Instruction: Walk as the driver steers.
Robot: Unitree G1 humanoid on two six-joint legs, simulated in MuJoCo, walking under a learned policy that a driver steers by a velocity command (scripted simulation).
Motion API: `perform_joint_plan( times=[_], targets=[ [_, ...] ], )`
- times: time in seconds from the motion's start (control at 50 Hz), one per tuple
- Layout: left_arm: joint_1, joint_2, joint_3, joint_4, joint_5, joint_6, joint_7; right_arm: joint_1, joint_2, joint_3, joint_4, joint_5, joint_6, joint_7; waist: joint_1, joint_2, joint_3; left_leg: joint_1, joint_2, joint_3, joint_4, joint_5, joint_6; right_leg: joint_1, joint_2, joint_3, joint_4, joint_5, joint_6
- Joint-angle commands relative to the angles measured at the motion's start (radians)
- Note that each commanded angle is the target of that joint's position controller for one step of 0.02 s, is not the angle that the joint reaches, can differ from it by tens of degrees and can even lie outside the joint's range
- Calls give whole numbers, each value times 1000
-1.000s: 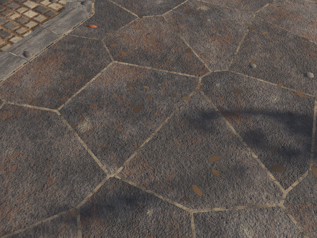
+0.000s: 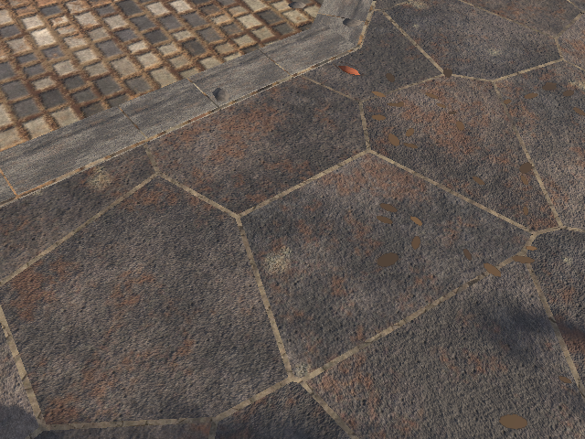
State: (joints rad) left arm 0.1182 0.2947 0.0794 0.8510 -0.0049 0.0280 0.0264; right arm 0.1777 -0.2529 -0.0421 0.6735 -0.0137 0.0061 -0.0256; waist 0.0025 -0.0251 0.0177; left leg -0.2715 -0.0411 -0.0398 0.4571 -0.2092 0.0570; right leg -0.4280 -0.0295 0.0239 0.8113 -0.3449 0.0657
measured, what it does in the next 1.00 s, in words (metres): walks ahead: right foot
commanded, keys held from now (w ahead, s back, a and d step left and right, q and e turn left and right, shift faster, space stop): no key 0.44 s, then w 0.30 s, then w+e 0.26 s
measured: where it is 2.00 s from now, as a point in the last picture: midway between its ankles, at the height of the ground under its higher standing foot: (366, 324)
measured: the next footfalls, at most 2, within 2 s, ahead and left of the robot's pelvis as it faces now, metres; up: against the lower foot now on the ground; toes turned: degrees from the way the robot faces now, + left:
right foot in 0.10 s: +0.04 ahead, -0.15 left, +0.00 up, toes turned +1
right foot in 1.16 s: +0.42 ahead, -0.15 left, +0.00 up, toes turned -12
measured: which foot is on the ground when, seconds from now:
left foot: down 0.00-1.00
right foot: up 0.00-0.08, down 0.10-0.68, up 0.70-1.00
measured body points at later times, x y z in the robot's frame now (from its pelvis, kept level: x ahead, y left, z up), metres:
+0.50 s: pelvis +0.01 -0.03 -0.01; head +0.01 -0.03 +0.44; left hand +0.11 +0.23 -0.14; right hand +0.12 -0.30 -0.13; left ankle +0.02 +0.09 -0.74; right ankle +0.00 -0.15 -0.74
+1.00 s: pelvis +0.16 -0.01 +0.00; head +0.18 +0.00 +0.45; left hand +0.35 +0.22 -0.13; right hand +0.10 -0.26 -0.14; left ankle +0.03 +0.09 -0.74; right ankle +0.32 -0.18 -0.69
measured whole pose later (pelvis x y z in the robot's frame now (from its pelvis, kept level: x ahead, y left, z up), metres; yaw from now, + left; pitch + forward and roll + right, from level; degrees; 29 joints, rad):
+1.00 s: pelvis +0.16 -0.01 +0.00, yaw -5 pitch +1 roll +0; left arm 0.07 0.27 0.05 0.91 -0.03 -0.06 -0.04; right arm 0.44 -0.21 -0.05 0.96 -0.01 -0.09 -0.01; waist -0.06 -0.04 0.02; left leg 0.11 -0.03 0.11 0.16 -0.30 0.03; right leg -0.68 -0.07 0.02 0.74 0.00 -0.03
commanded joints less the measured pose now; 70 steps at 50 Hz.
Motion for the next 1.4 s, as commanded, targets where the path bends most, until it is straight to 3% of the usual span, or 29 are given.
perform_joint_plan(
  times=[0.02,0.08,0.1,0.12,0.14,0.18,0.26,0.44,0.48,0.54,0.6,0.66,0.68,0.7,0.72,0.74,0.78,0.84,0.96,1.04,1.1,1.14,1.16,1.18,1.2,1.22,1.26,1.32,1.4],
  targets=[
    [-41,73,7,-60,-6,-16,-6,6,-159,-42,-36,0,-3,5,-33,172,-80,100,255,-228,-103,278,178,53,-2,-11,-124,-22,-2],
    [19,58,-2,-33,6,-30,-14,-16,-128,-28,-11,18,-2,9,16,132,-70,58,210,-215,-56,261,119,218,3,-22,-428,232,-37],
    [42,87,0,-27,21,-35,-14,7,-108,-20,-3,9,-10,10,8,94,-97,26,173,-199,-36,193,71,310,-52,40,-446,358,-58],
    [47,163,14,-26,26,-35,-10,45,-99,-19,-3,-11,-20,16,-43,-32,-114,-15,91,-124,27,83,26,355,-136,105,-394,527,-101],
    [9,137,10,-12,12,-33,-13,54,-72,-15,0,-16,-25,19,-68,-130,-117,20,37,-59,10,-6,-15,277,-147,119,-395,391,-156],
    [-30,75,-7,-19,15,-42,-19,-42,-112,-25,0,-11,-17,14,-22,-88,-69,69,43,-51,18,36,-32,190,-100,98,-427,206,-128],
    [2,78,-15,13,12,-64,-13,-35,-95,-27,15,-5,2,6,-9,-39,-47,84,58,-73,5,111,-15,184,-63,57,-410,185,-91],
    [7,66,-29,68,10,-52,-3,-2,-85,-34,93,1,-8,0,5,31,-21,80,60,-71,-17,127,-33,206,-38,39,-400,164,-94],
    [36,79,-23,92,1,-45,-2,24,-86,-37,120,8,-6,-5,9,11,-23,55,19,-30,12,-139,-24,200,-22,36,-417,-94,-117],
    [89,124,-9,100,-16,-53,3,2,-77,-37,109,25,-31,-6,32,-80,89,-141,-2,20,136,-350,-12,185,-148,241,-540,-470,-222],
    [87,153,6,103,-17,-76,3,-15,-67,-38,106,40,-73,9,20,-150,135,-179,56,35,268,-221,0,175,-302,433,-643,-433,-309],
    [-16,120,-1,74,-32,-77,-12,139,-64,-50,187,40,-90,21,-73,-110,79,163,22,84,19,-109,26,39,-169,212,-544,-235,-222],
    [-29,84,-11,67,-26,-81,-15,221,-91,-63,222,35,-89,20,-99,-43,46,279,53,16,-15,-81,30,-22,-108,124,-409,-127,-182],
    [-43,15,-30,44,-19,-93,-19,325,-165,-84,242,31,-91,14,-117,199,5,409,231,-308,-171,-247,109,-175,16,-37,-85,-45,-109],
    [-82,43,-24,4,-27,-112,-16,382,-221,-91,245,23,-102,30,-139,337,12,455,404,-657,-297,-284,234,-340,74,-17,148,-197,-97],
    [-66,90,-11,11,-39,-122,-21,311,-147,-65,228,15,-115,32,-88,201,50,435,422,-633,-282,-275,245,-416,7,54,297,-195,-118],
    [-10,75,-12,48,-47,-128,-34,228,-111,-52,201,16,-125,32,-46,103,58,426,354,-415,-292,-189,166,-442,-59,70,322,-11,-156],
    [-23,42,-11,57,-34,-116,-53,238,-67,-33,216,5,-112,27,-44,115,53,391,278,-160,-309,160,95,-385,-79,53,241,144,-140],
    [-186,-13,-37,-31,-18,-98,-65,251,-116,-37,235,1,-111,4,-73,101,104,236,241,76,-381,241,83,-278,-31,-27,-81,387,-90],
    [-263,-6,-43,-90,-22,-100,-86,285,-125,-39,264,15,-108,2,-77,95,139,297,284,144,-363,336,77,-235,-13,-71,-203,394,-130],
    [-211,45,-19,-111,-24,-102,-103,247,-165,-49,249,17,-89,-6,-10,145,53,406,308,195,-175,863,45,-123,56,-136,-207,272,-190],
    [48,124,29,-56,-29,-92,-98,217,-185,-53,231,11,-67,-16,126,160,-103,347,285,225,174,1060,8,203,126,-158,-228,250,-244],
    [211,187,61,-27,-28,-79,-79,213,-187,-48,211,6,-70,-19,199,96,-185,105,252,216,454,825,-29,508,50,5,-248,213,-289],
    [251,271,72,-30,-25,-77,-66,326,-18,2,166,-14,-99,9,77,-196,-319,-348,42,154,874,-220,-95,875,-253,594,-316,19,-490],
    [280,209,53,-36,-16,-79,-60,228,-78,-4,150,28,-149,24,134,-120,-422,-464,-8,-73,1024,-350,-70,908,-306,864,-517,-135,-519],
    [227,161,42,-33,-9,-91,-56,118,-142,-23,110,67,-172,28,137,-91,-246,-561,57,-83,1007,-259,-40,791,-272,704,-552,-84,-451],
    [65,102,23,-79,-10,-110,-60,73,-148,-31,103,34,-180,8,36,61,-86,-447,139,-64,828,-120,-34,440,-182,469,-577,132,-387],
    [14,72,10,-102,-1,-115,-53,131,-124,-39,101,9,-138,4,-41,13,-42,-306,189,-50,696,-80,-66,206,-125,320,-630,286,-380],
    [103,108,13,-70,-1,-121,-32,2,-91,-26,48,-6,-117,0,-1,-9,3,-325,183,-2,437,150,-109,121,-73,185,-651,411,-345]
  ],
)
